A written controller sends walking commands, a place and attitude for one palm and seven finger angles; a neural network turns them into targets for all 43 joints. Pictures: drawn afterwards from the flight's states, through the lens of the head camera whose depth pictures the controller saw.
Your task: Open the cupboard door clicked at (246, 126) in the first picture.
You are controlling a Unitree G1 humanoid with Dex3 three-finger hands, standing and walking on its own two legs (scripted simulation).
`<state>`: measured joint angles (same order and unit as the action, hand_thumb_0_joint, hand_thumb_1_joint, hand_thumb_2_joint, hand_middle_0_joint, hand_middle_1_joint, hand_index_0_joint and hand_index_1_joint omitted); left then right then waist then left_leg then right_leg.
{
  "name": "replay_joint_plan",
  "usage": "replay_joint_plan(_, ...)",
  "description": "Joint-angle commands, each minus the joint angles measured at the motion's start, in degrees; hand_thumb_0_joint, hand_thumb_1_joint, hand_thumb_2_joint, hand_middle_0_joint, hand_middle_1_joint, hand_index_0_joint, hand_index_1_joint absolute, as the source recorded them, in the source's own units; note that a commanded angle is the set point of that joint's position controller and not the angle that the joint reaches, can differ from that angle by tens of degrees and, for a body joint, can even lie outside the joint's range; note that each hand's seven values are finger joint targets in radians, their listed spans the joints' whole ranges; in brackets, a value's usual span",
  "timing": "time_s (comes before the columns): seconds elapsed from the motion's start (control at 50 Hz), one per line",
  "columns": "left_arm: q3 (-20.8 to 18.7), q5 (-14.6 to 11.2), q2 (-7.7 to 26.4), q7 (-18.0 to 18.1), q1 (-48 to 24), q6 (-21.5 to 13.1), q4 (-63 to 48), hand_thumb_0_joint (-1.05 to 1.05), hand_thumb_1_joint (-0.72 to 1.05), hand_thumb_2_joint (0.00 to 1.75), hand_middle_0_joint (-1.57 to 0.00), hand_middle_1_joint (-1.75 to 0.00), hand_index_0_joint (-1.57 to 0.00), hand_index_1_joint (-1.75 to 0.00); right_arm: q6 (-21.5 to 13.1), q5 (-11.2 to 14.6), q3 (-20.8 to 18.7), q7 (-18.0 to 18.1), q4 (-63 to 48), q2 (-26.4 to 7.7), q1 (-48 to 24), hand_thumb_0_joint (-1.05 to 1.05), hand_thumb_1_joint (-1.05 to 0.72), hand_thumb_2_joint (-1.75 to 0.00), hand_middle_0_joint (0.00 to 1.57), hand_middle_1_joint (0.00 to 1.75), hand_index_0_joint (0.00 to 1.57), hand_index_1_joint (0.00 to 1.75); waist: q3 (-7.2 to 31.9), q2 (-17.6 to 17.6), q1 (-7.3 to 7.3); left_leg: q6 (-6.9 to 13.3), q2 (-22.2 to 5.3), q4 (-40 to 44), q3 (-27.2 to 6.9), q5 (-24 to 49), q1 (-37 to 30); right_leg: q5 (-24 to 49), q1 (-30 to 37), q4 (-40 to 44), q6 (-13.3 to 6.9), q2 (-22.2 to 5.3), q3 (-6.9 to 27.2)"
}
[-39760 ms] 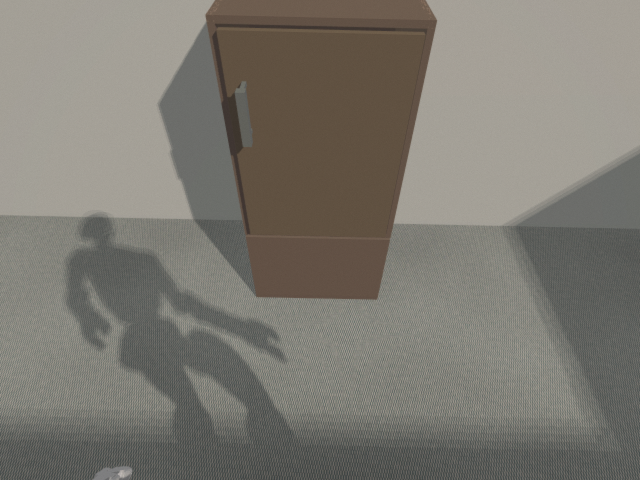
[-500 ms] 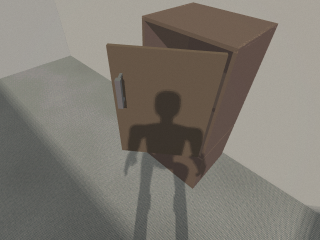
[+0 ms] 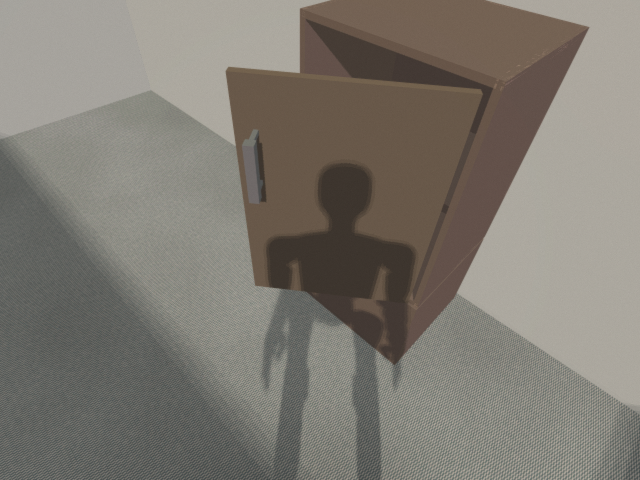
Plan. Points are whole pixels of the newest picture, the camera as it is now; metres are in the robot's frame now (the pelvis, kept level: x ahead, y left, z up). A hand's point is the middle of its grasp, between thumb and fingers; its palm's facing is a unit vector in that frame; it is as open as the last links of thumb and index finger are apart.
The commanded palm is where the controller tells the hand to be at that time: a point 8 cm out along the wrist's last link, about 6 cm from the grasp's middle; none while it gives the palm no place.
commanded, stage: shuffle to correct the standing spot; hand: left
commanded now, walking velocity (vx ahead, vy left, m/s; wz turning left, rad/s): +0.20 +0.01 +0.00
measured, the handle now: (255, 167) +0.64 +0.17 +0.03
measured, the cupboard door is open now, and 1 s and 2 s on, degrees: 37 37 37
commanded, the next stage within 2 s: come to a stop and stand still in 0.32 s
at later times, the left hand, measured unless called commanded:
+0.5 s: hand (185, 466) +0.17 +0.20 -0.16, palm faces -0.05 -0.98 -0.20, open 7.3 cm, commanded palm none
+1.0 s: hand out of the picture +0.16 +0.23 -0.18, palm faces +0.02 -0.98 -0.18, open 7.3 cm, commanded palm none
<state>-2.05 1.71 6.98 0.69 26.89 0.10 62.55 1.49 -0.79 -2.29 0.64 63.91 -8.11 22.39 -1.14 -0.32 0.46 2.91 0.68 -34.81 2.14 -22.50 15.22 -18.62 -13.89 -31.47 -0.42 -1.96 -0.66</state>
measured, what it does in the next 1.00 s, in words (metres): walks ahead: right foot, then left foot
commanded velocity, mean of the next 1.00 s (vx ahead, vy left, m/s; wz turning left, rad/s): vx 0.03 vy -0.02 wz -0.02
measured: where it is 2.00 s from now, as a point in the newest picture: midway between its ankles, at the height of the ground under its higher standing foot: outside the picture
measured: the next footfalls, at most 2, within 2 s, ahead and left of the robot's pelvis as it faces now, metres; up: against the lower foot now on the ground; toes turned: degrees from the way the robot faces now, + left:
right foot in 0.58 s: +0.22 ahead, -0.14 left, +0.00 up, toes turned -9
left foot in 0.80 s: +0.16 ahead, +0.11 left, +0.00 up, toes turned +3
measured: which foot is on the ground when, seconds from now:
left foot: down 0.00-0.60, up 0.62-0.78, down 0.80-1.00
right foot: down 0.00-0.14, up 0.16-0.56, down 0.58-0.82, up 0.84-1.00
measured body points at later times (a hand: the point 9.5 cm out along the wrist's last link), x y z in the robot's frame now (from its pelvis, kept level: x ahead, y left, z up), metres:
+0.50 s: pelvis +0.09 +0.02 +0.01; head +0.11 +0.03 +0.46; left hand +0.18 +0.26 -0.14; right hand +0.01 -0.16 -0.14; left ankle +0.05 +0.10 -0.73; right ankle +0.17 -0.12 -0.70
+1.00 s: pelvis +0.09 +0.05 +0.00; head +0.10 +0.08 +0.45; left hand +0.16 +0.28 -0.16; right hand +0.13 -0.19 -0.14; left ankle +0.12 +0.11 -0.73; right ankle +0.07 -0.10 -0.69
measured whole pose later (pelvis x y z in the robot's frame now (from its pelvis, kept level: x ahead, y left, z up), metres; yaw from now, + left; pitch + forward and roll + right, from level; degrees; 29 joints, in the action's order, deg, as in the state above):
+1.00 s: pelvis +0.09 +0.05 +0.00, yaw -3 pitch -1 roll -1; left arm -3.9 1.4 10.8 2.1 11.5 3.1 56.8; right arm -0.3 -1.7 -2.9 2.4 57.9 -7.3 13.2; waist -2.3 -3.1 -0.1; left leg 5.6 0.9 -28.3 8.6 -13.0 14.7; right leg -21.2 -22.3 -52.7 1.8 -2.2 0.9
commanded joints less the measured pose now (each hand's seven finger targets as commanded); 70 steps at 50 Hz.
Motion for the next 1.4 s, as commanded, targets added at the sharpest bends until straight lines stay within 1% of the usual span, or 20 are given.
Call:
replay_joint_plan(0.0, -2.6, -0.6, 8.3, 1.4, 6.9, -2.4, -0.8, 0.00, 0.90, 0.90, -0.20, -0.30, -0.20, -0.30, -2.7, -0.1, -0.8, -0.1, -6.1, -3.1, -5.4, 0.00, -0.90, -0.90, 0.20, 0.30, 0.20, 0.30, -8.1, -12.1, 1.42, -0.3, -1.8, -13.3, 0.1, -2.6, 17.6, -19.0, 4.0, 21.9, -11.3, -17.0, 26.9)
replay_joint_plan(0.08, -2.1, 0.0, 7.2, 1.3, -3.3, -1.7, -3.5, 0.00, 0.90, 0.90, -0.20, -0.30, -0.20, -0.30, -3.3, 0.2, -0.8, -0.5, -3.5, -1.4, 3.6, 0.00, -0.90, -0.90, 0.20, 0.30, 0.20, 0.30, -5.9, -6.6, -4.85, -0.8, -1.9, 4.0, 1.1, 0.3, -7.8, -17.5, -15.8, 11.0, -6.3, -9.5, 10.1)
replay_joint_plan(0.1, -1.7, 0.1, 4.4, 1.0, -4.5, -1.2, -4.2, 0.00, 0.90, 0.90, -0.20, -0.30, -0.20, -0.30, -3.6, 0.0, -1.1, 0.2, -1.7, -3.6, 9.1, 0.00, -0.90, -0.90, 0.20, 0.30, 0.20, 0.30, -7.0, 3.3, -6.16, -0.1, -5.0, 11.9, -6.8, -7.1, -12.5, -16.3, -22.4, -0.7, -3.9, -3.4, 5.2)
replay_joint_plan(0.12, -1.1, -0.1, 1.2, 0.7, -4.8, -1.0, -5.8, 0.00, 0.90, 0.90, -0.20, -0.30, -0.20, -0.30, -4.0, -0.5, -2.5, 0.8, -0.4, -8.8, 14.5, 0.00, -0.90, -0.90, 0.20, 0.30, 0.20, 0.30, -7.6, 19.5, -7.41, 2.9, -17.7, 24.4, -24.5, -19.6, -14.3, -13.6, -29.0, -18.0, -0.6, 2.9, -3.7)
replay_joint_plan(0.14, -1.5, 0.1, 2.4, 0.6, -8.0, -1.2, -7.6, 0.00, 0.90, 0.90, -0.20, -0.30, -0.20, -0.30, -4.0, -0.7, -2.6, 1.4, -0.6, -9.8, 13.6, 0.00, -0.90, -0.90, 0.20, 0.30, 0.20, 0.30, -11.4, 15.8, -6.96, 6.0, -23.0, 29.6, -29.6, -19.4, -9.0, -10.7, -29.8, -25.6, -1.0, -0.1, 0.1)
replay_joint_plan(0.22, -1.6, 0.2, 1.7, -0.7, -4.3, -1.6, -4.8, 0.00, 0.90, 0.90, -0.20, -0.30, -0.20, -0.30, -5.9, -0.3, -0.8, 1.0, -3.8, -5.1, 2.8, 0.00, -0.90, -0.90, 0.20, 0.30, 0.20, 0.30, -9.9, 1.6, -0.82, 7.5, -18.5, 29.0, -16.0, -2.5, -0.9, 3.2, -23.2, -30.6, -0.3, -4.9, 1.4)
replay_joint_plan(0.48, -0.8, -0.6, 1.6, -0.5, -14.9, -1.5, -8.8, 0.00, 0.90, 0.90, -0.20, -0.30, -0.20, -0.30, -5.0, -1.1, -0.3, 2.0, 0.1, -4.5, 6.9, 0.00, -0.90, -0.90, 0.20, 0.30, 0.20, 0.30, -3.3, 4.4, -2.21, 5.8, -14.4, 15.2, -2.3, 42.3, -10.7, 7.3, -7.3, 0.5, -0.1, -1.4, -5.1)
replay_joint_plan(0.52, -1.2, -0.6, 4.8, 0.5, -6.8, -2.4, -5.7, 0.00, 0.90, 0.90, -0.20, -0.30, -0.20, -0.30, -4.9, -0.1, 0.1, 1.8, 0.5, -3.6, 6.6, 0.00, -0.90, -0.90, 0.20, 0.30, 0.20, 0.30, 3.6, -0.1, 1.47, 0.9, -10.1, 6.0, -0.5, 38.3, -3.7, 26.3, 11.8, 7.6, -0.1, -2.9, -2.0)
replay_joint_plan(0.56, -1.9, -1.1, 10.7, 1.5, -2.7, -2.7, -4.0, 0.00, 0.90, 0.90, -0.20, -0.30, -0.20, -0.30, -3.5, 1.0, -0.1, 1.7, -0.1, -1.2, 8.0, 0.00, -0.90, -0.90, 0.20, 0.30, 0.20, 0.30, 10.2, -8.3, 0.99, -4.1, -3.0, -4.0, 3.1, -4.3, 5.5, 63.3, 23.5, 3.8, -8.5, -20.2, 9.9)
replay_joint_plan(0.58, -2.0, -0.9, 11.6, 1.8, -4.2, -2.2, -4.9, 0.00, 0.90, 0.90, -0.20, -0.30, -0.20, -0.30, -2.7, 0.9, -0.8, 2.1, -0.4, -1.5, 7.5, 0.00, -0.90, -0.90, 0.20, 0.30, 0.20, 0.30, 6.7, -5.2, 0.42, -4.0, -2.5, -8.5, 1.7, -10.5, 5.8, 67.0, 17.5, 4.7, -11.2, -21.9, 8.4)
replay_joint_plan(0.66, -2.6, -0.2, 9.4, 3.0, -12.5, -1.1, -7.3, 0.00, 0.90, 0.90, -0.20, -0.30, -0.20, -0.30, -0.4, 0.8, -1.2, 2.0, -1.2, -0.7, 4.7, 0.00, -0.90, -0.90, 0.20, 0.30, 0.20, 0.30, 2.3, -11.9, -0.73, -4.6, -4.0, -16.2, -1.4, -11.4, 6.8, 56.0, 6.5, 6.7, -13.0, -19.9, 7.1)
replay_joint_plan(0.76, -3.7, -0.4, 9.2, 2.3, -18.3, 1.2, -10.7, 0.00, 0.90, 0.90, -0.20, -0.30, -0.20, -0.30, -0.3, 0.2, -2.1, 1.2, -1.5, -0.2, 7.8, 0.00, -0.90, -0.90, 0.20, 0.30, 0.20, 0.30, 3.1, -4.5, -3.83, -5.0, -2.6, 2.9, 3.4, 10.2, -7.5, 21.2, -8.6, 2.8, -5.8, -13.6, 3.0)
replay_joint_plan(0.78, -3.2, -0.7, 7.4, 1.9, -18.3, 1.9, -11.5, 0.00, 0.90, 0.90, -0.20, -0.30, -0.20, -0.30, -0.5, -0.1, -2.4, 1.1, -2.5, -2.6, 6.9, 0.00, -0.90, -0.90, 0.20, 0.30, 0.20, 0.30, 1.5, 2.0, -3.47, -3.0, -6.7, 9.0, -2.6, 9.9, -6.8, 8.5, -12.2, -1.6, -3.0, -8.8, 0.6)
replay_joint_plan(0.8, -2.7, -1.1, 3.9, 1.7, -18.3, 2.6, -12.5, 0.00, 0.90, 0.90, -0.20, -0.30, -0.20, -0.30, -1.0, -0.8, -3.0, 1.0, -4.8, -6.5, 4.1, 0.00, -0.90, -0.90, 0.20, 0.30, 0.20, 0.30, -1.2, 16.1, -3.14, 1.9, -17.7, 19.8, -15.9, 10.8, 1.2, -7.8, -14.0, -11.3, 1.1, -1.2, -4.2)
replay_joint_plan(0.82, -2.5, -0.6, 4.4, 2.0, -19.1, 3.3, -12.7, 0.00, 0.90, 0.90, -0.20, -0.30, -0.20, -0.30, -1.3, -1.3, -3.2, 1.1, -7.1, -8.4, 0.2, 0.00, -0.90, -0.90, 0.20, 0.30, 0.20, 0.30, -3.4, 17.3, -3.27, 5.9, -21.9, 24.4, -20.6, 10.3, 9.4, -12.3, -10.3, -22.7, 1.1, 0.6, 0.1)
replay_joint_plan(0.9, -2.1, -0.2, 3.9, 1.0, -12.7, 2.5, -8.3, 0.00, 0.90, 0.90, -0.20, -0.30, -0.20, -0.30, -2.5, -1.1, -1.6, 1.8, -8.7, -6.2, -7.7, 0.00, -0.90, -0.90, 0.20, 0.30, 0.20, 0.30, -1.9, 3.2, 0.31, 5.0, -14.7, 21.5, -10.2, 10.3, 1.1, -2.0, -12.0, -26.8, 1.7, -0.6, 3.4)
replay_joint_plan(1.08, -0.5, -0.5, 4.4, 0.5, -10.5, 2.3, -5.7, 0.00, 0.90, 0.90, -0.20, -0.30, -0.20, -0.30, -1.7, -0.9, -2.1, 1.9, -5.3, -9.6, -3.3, 0.00, -0.90, -0.90, 0.20, 0.30, 0.20, 0.30, 0.0, 4.3, -3.08, 6.5, -18.3, 22.8, -13.6, 11.8, -9.0, -8.3, -4.5, -5.6, 1.2, -0.4, 0.2)
replay_joint_plan(1.18, -0.3, -0.5, 4.2, 0.7, -2.1, 1.7, -2.2, 0.00, 0.90, 0.90, -0.20, -0.30, -0.20, -0.30, -1.2, -0.3, -1.9, 1.4, -4.3, -8.7, -6.1, 0.00, -0.90, -0.90, 0.20, 0.30, 0.20, 0.30, -0.6, 3.3, -0.36, 0.9, -12.3, 22.4, -8.2, 1.1, -1.6, 2.6, 6.8, 12.1, -0.7, -0.1, -1.1)
replay_joint_plan(1.24, 0.3, -0.6, 6.4, 1.3, -2.4, 0.5, -1.3, 0.00, 0.90, 0.90, -0.20, -0.30, -0.20, -0.30, -1.4, 0.3, -0.4, 0.9, -3.4, -4.2, -6.3, 0.00, -0.90, -0.90, 0.20, 0.30, 0.20, 0.30, -3.2, -2.8, -1.47, -2.7, -5.1, 14.5, -1.0, 7.4, -3.2, -1.5, 0.5, 17.9, -4.6, -7.8, 8.0)
replay_joint_plan(1.38, 1.6, -0.9, 3.7, 1.8, -1.7, -0.5, 0.5, 0.00, 0.90, 0.90, -0.20, -0.30, -0.20, -0.30, -1.3, 0.3, 0.3, 0.9, 1.3, -3.8, -3.1, 0.00, -0.90, -0.90, 0.20, 0.30, 0.20, 0.30, -7.1, -1.0, -1.93, -1.5, -7.1, 17.5, -3.2, 6.9, -5.9, -2.1, -4.2, 16.3, -1.5, -4.1, 4.3)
